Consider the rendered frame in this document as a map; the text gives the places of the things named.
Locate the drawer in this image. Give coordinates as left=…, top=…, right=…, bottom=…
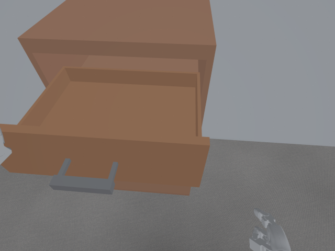
left=0, top=66, right=210, bottom=187

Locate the handle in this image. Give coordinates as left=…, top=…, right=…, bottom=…
left=49, top=158, right=118, bottom=195

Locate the cabinet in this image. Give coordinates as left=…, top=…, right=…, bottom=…
left=18, top=0, right=216, bottom=196

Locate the left robot hand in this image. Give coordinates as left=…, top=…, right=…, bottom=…
left=0, top=128, right=12, bottom=164

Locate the right robot hand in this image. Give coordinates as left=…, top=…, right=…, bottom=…
left=249, top=208, right=291, bottom=251

